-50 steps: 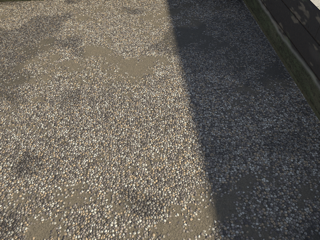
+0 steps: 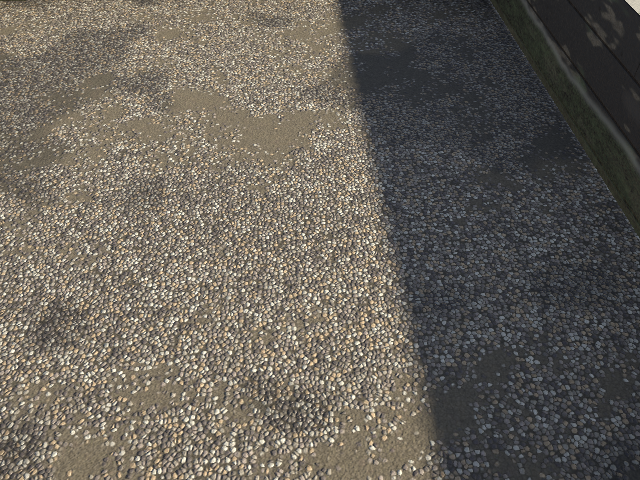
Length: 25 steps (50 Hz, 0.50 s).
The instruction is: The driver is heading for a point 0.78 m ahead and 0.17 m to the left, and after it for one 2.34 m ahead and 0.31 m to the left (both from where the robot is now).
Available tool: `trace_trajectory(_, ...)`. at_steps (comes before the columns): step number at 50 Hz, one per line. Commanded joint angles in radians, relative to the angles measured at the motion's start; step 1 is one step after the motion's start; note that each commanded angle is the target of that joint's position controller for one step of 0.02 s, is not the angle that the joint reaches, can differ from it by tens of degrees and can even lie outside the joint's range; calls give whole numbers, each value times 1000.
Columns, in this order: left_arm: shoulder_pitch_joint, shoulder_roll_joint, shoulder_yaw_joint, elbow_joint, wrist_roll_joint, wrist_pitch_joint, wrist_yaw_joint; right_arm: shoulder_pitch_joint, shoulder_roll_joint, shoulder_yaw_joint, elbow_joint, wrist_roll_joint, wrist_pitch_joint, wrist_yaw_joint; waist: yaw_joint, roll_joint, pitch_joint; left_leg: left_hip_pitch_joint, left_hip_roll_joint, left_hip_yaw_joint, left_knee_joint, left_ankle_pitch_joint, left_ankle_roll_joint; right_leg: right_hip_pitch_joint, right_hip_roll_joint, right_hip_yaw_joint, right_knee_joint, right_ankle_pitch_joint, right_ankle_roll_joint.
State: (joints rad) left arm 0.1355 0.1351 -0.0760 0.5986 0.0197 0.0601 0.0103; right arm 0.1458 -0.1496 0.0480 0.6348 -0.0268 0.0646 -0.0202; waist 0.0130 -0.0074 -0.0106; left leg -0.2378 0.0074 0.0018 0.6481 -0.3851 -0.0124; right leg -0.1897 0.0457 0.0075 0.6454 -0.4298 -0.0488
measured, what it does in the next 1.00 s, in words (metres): stands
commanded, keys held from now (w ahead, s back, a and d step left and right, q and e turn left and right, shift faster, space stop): w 1.00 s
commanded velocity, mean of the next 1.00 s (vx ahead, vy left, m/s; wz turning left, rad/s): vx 0.50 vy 0.00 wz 0.00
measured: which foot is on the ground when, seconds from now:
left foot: down 0.00-1.00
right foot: down 0.00-1.00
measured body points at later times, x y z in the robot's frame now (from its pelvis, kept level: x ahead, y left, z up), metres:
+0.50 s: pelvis +0.00 +0.00 +0.00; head -0.01 +0.00 +0.45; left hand +0.19 +0.19 -0.08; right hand +0.18 -0.20 -0.09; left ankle -0.02 +0.13 -0.72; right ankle -0.05 -0.09 -0.72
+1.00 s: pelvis +0.00 +0.00 +0.00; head -0.01 +0.00 +0.45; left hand +0.18 +0.19 -0.08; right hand +0.18 -0.20 -0.09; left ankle -0.02 +0.13 -0.72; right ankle -0.05 -0.09 -0.72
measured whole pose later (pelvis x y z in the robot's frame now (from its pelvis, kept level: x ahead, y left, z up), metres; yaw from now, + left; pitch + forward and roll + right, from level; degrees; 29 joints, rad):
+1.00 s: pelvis +0.00 +0.00 +0.00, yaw +0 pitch -1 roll +1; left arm 0.14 0.14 -0.08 0.60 0.02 0.06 0.01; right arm 0.14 -0.15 0.05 0.64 -0.03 0.07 -0.02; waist 0.01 -0.01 -0.01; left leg -0.24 0.00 -0.01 0.65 -0.38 -0.01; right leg -0.19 0.04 0.00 0.65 -0.43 -0.05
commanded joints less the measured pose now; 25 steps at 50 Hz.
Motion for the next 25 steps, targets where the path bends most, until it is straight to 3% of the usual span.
trace_trajectory(1, -67, 59, 17, -85, -4, -19, 5, -58, -64, -17, -82, 0, -20, -2, -4, -6, -60, 101, 13, -36, -49, 276, 35, -81, -64, 80, -124, 352, -11)
trace_trajectory(2, -120, 52, 15, -114, 10, -23, -7, -107, -70, -17, -103, 1, -10, -3, 13, 4, -9, 54, 37, -53, -45, 461, 33, -94, -64, 48, -82, 472, -10)
trace_trajectory(3, -49, 54, 17, -81, 0, -23, 5, -54, -68, -20, -79, -1, -18, -4, 1, 4, -112, 123, 17, -40, -44, 297, 38, -56, -64, 75, -112, 363, -11)
trace_trajectory(4, -69, 59, 17, -85, -6, -19, 6, -63, -64, -18, -84, 0, -19, -3, -4, -7, -59, 100, 11, -35, -49, 273, 34, -79, -66, 79, -123, 360, -10)
trace_trajectory(5, -77, 59, 17, -88, -5, -16, 7, -66, -61, -16, -84, 0, -18, -2, -5, -13, -47, 92, 11, -36, -52, 261, 33, -85, -67, 81, -126, 354, -12)
trace_trajectory(6, -124, 50, 14, -116, 9, -21, -7, -110, -70, -17, -103, 1, -9, -2, 13, 2, -4, 50, 35, -53, -44, 455, 33, -94, -66, 49, -81, 477, -11)
trace_trajectory(7, -50, 53, 16, -82, 0, -20, 5, -56, -69, -20, -80, -2, -17, -4, 1, 1, -104, 117, 14, -39, -43, 291, 36, -59, -65, 75, -114, 368, -10)
trace_trajectory(8, -69, 58, 16, -85, -5, -17, 6, -62, -62, -17, -83, 0, -18, -2, -4, -10, -57, 98, 11, -35, -49, 270, 34, -82, -66, 79, -123, 357, -11)
trace_trajectory(10, -79, 59, 17, -89, -4, -16, 6, -65, -63, -16, -82, -1, -20, -2, -5, -12, -45, 91, 11, -38, -53, 260, 35, -82, -68, 83, -127, 352, -13)
trace_trajectory(11, -123, 51, 14, -116, 9, -20, -7, -110, -73, -17, -104, 2, -9, -1, 13, 2, 3, 46, 33, -54, -44, 454, 33, -96, -66, 48, -83, 474, -10)
trace_trajectory(12, -94, 45, 14, -107, 16, -25, -10, -101, -76, -20, -100, -3, -6, -2, 20, 14, -55, 73, 39, -58, -34, 492, 38, -75, -65, 42, -72, 485, -8)
trace_trajectory(13, -38, 54, 16, -77, -1, -24, 4, -50, -68, -20, -80, -2, -17, -4, 0, 3, -127, 130, 15, -40, -41, 306, 37, -54, -64, 71, -109, 367, -8)
trace_trajectory(14, -65, 58, 17, -83, -6, -21, 6, -61, -61, -17, -85, 0, -18, -3, -5, -9, -74, 105, 10, -36, -50, 273, 33, -75, -66, 77, -121, 357, -9)
trace_trajectory(19, -77, 59, 17, -89, -4, -13, 6, -66, -63, -16, -82, -1, -19, -1, -5, -14, -35, 85, 10, -41, -53, 258, 34, -87, -68, 81, -130, 344, -13)
trace_trajectory(20, -121, 51, 14, -116, 10, -20, -7, -109, -73, -17, -103, 2, -10, -1, 13, 2, 3, 45, 34, -58, -45, 459, 34, -97, -65, 47, -83, 466, -10)
trace_trajectory(21, -90, 45, 15, -107, 17, -26, -10, -99, -78, -21, -99, -2, -8, -1, 20, 17, -58, 75, 39, -62, -36, 499, 40, -71, -64, 41, -73, 478, -8)
trace_trajectory(22, -35, 55, 17, -77, 0, -25, 3, -50, -70, -20, -79, -1, -18, -4, 1, 7, -128, 131, 16, -43, -42, 313, 38, -52, -64, 68, -109, 361, -7)
trace_trajectory(23, -64, 59, 17, -83, -6, -22, 6, -62, -62, -17, -84, 1, -19, -3, -5, -5, -75, 106, 11, -39, -50, 280, 35, -73, -66, 74, -121, 353, -9)
trace_trajectory(25, -80, 59, 18, -89, -5, -17, 7, -72, -62, -16, -84, 0, -19, -2, -5, -11, -44, 89, 8, -40, -53, 258, 35, -79, -70, 80, -127, 353, -12)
